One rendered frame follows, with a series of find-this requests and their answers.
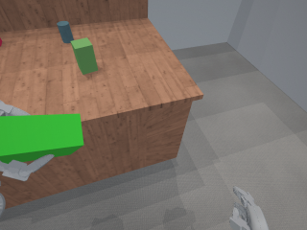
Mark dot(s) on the robot right hand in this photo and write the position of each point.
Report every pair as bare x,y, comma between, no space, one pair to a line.
252,217

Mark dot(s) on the sponge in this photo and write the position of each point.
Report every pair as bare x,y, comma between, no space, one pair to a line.
28,137

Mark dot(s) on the robot left hand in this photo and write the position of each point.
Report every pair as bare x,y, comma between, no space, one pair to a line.
16,169

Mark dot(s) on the table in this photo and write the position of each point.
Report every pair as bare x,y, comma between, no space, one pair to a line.
133,110

